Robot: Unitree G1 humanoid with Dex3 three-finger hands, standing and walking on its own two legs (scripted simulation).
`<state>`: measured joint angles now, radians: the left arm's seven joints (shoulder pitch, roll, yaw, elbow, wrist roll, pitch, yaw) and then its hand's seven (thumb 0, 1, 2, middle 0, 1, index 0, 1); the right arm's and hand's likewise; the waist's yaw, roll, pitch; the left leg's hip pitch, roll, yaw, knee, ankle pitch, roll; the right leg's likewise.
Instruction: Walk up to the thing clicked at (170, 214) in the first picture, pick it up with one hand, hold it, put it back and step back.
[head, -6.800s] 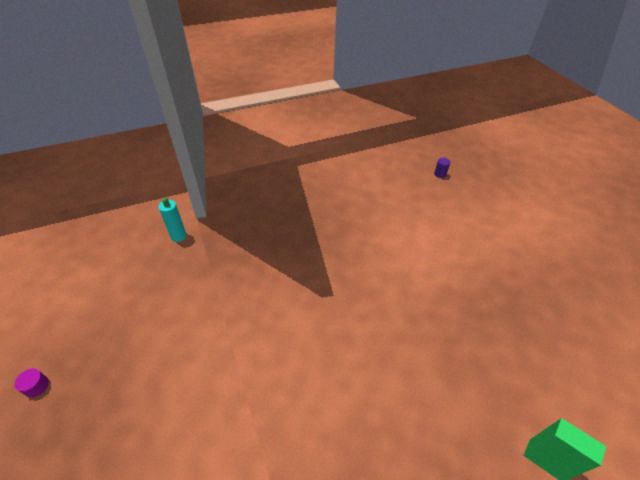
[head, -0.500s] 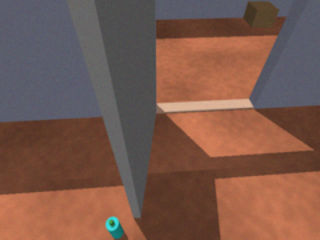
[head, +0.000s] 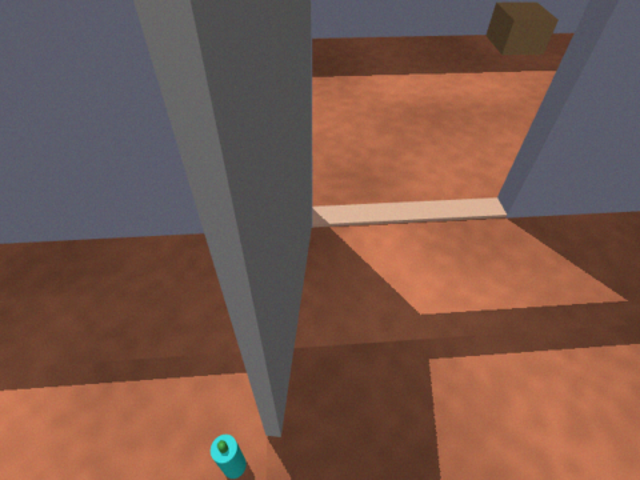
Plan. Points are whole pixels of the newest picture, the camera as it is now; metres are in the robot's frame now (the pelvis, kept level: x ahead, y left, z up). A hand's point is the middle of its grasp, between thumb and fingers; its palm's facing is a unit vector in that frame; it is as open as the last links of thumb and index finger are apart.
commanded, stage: stand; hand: left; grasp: from the side
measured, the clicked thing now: (228, 455) +0.32 +0.24 -0.67
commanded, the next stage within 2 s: go down in 0.54 s
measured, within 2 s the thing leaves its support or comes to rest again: neither
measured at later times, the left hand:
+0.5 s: hand out of the picture +0.08 +0.25 -0.16, palm faces -0.03 -0.94 -0.34, open 7.4 cm
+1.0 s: hand out of the picture +0.15 +0.28 -0.19, palm faces +0.08 -0.94 -0.32, open 13.6 cm
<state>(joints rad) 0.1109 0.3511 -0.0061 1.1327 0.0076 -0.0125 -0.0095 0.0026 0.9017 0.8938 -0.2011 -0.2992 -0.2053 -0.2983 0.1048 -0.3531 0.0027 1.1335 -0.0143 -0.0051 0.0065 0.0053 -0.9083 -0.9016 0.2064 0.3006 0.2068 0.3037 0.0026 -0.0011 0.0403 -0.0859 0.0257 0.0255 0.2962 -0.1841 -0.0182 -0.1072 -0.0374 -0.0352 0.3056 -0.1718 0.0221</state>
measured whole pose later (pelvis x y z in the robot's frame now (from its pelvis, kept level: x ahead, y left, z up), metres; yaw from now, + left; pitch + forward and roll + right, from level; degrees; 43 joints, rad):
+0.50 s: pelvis +0.00 +0.00 +0.00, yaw +0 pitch -2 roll +0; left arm 0.12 0.35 -0.01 1.13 0.01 -0.01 -0.01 0.00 0.90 0.89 -0.20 -0.30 -0.21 -0.30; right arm 0.11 -0.35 0.00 1.13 -0.01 0.00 0.01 0.01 -0.91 -0.90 0.21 0.30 0.21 0.30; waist 0.00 0.00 0.04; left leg -0.08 0.02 0.03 0.30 -0.19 -0.01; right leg -0.10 -0.04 -0.03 0.31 -0.17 0.03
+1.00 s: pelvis -0.02 +0.00 -0.04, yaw +0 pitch +10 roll -1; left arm -0.01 0.37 0.26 1.00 0.07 -0.03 -0.08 0.00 0.17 0.27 -0.05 -0.08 -0.06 -0.07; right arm 0.25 -0.24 -0.03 0.72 0.01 -0.05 0.00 0.01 -0.95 -0.91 0.21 0.30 0.21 0.30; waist -0.04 -0.02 -0.04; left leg -0.60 0.04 0.02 0.79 -0.38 -0.01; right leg -0.60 -0.04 -0.03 0.76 -0.34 0.02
